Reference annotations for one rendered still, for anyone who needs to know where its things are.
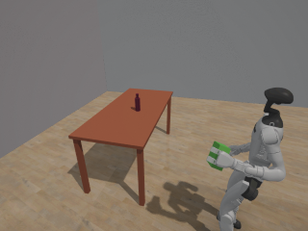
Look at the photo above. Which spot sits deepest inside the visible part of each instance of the robot left upper arm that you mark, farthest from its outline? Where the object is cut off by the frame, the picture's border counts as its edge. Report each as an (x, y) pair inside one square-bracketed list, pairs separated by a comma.
[(271, 142)]

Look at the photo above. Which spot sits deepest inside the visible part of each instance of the robot left hand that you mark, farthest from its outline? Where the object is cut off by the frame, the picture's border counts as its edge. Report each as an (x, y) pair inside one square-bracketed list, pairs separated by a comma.
[(223, 160)]

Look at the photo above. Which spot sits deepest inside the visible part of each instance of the table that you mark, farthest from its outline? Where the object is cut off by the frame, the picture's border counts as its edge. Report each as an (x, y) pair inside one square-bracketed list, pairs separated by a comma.
[(119, 124)]

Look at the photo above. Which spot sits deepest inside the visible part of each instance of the sponge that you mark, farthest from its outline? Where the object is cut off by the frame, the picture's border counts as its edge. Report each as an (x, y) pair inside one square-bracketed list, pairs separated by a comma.
[(220, 147)]

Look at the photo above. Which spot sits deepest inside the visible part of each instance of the robot right shin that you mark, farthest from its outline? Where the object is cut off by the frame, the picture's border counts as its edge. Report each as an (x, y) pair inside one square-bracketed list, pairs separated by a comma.
[(235, 211)]

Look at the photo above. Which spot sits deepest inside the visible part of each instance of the robot left forearm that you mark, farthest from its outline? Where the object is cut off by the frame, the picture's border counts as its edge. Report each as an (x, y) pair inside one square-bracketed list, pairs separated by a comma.
[(272, 175)]

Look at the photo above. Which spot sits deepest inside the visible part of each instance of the robot right forearm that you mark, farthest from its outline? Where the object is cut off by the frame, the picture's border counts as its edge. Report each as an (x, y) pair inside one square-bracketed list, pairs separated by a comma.
[(244, 147)]

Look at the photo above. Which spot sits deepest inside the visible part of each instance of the robot right thigh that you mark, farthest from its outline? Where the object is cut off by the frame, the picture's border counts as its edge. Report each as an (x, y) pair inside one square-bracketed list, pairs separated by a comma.
[(236, 177)]

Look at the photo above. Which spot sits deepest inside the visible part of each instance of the robot right hand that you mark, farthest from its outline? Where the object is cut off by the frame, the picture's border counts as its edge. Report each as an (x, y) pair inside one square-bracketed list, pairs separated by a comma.
[(234, 150)]

